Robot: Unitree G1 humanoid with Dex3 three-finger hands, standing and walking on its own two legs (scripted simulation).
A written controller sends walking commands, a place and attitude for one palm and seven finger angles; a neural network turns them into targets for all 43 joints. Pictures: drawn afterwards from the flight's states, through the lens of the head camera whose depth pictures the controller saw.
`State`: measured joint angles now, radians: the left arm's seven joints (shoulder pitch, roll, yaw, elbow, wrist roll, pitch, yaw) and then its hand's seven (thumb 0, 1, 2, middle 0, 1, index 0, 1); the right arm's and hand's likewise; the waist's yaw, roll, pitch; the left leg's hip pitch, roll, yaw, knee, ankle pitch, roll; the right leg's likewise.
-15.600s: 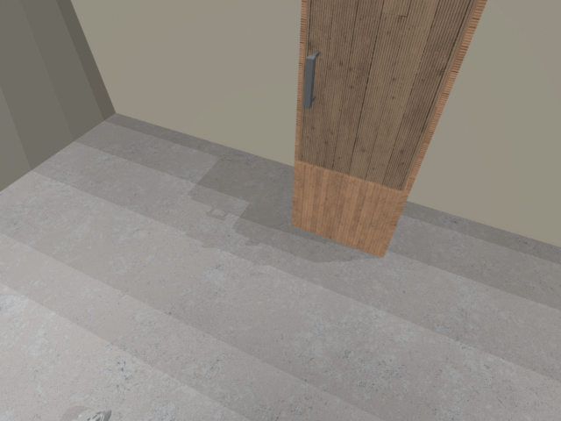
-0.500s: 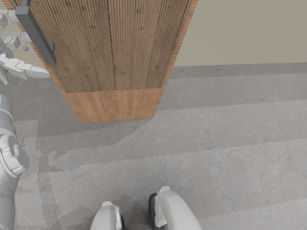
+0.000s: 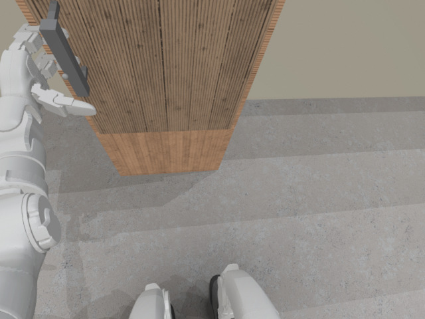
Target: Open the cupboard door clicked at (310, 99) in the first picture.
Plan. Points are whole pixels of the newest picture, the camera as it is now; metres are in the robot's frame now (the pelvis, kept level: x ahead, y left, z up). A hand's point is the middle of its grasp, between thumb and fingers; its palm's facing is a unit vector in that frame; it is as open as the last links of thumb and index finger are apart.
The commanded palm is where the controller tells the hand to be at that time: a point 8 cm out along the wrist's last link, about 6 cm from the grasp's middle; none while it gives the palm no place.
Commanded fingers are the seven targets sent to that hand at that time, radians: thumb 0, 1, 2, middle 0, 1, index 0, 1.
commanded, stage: slide the fingers in behind the handle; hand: left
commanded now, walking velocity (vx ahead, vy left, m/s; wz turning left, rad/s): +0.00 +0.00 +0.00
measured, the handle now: (70, 54) +0.58 +0.19 +0.07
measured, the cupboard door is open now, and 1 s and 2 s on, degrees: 0 0 14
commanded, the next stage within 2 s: close the thumb around the handle in 0.64 s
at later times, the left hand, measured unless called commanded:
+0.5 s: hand (83, 75) +0.53 +0.17 +0.07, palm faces +0.00 -1.00 -0.03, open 14.0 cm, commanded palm +0.51 +0.21 +0.07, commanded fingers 0.00 -0.50 0.30 -0.30 -1.20 -0.30 -1.20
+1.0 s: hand (78, 76) +0.53 +0.18 +0.06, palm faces -0.01 -1.00 -0.01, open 12.1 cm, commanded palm +0.51 +0.22 +0.07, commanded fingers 0.00 0.28 0.64 -0.36 -1.28 -0.36 -1.28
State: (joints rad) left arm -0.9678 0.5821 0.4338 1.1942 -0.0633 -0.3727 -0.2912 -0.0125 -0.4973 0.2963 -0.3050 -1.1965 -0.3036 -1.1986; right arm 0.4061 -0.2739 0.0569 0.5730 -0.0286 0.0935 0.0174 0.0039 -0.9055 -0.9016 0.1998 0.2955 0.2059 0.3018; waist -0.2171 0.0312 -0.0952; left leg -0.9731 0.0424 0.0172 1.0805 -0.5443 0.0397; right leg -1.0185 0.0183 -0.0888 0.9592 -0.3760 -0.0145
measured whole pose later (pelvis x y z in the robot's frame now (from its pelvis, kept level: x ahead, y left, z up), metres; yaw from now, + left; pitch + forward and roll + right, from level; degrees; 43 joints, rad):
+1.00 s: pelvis -0.01 +0.00 +0.00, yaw +1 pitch +25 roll -3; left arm -1.01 0.55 0.41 1.23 -0.06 -0.38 -0.24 -0.01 -0.20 0.42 -0.33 -1.23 -0.32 -1.23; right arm 0.41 -0.29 0.05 0.60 -0.03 0.07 0.02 0.00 -0.91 -0.90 0.20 0.30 0.21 0.30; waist -0.22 0.04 -0.09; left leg -1.00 0.04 0.01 1.09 -0.54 0.04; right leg -1.04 0.01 -0.09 0.98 -0.38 -0.02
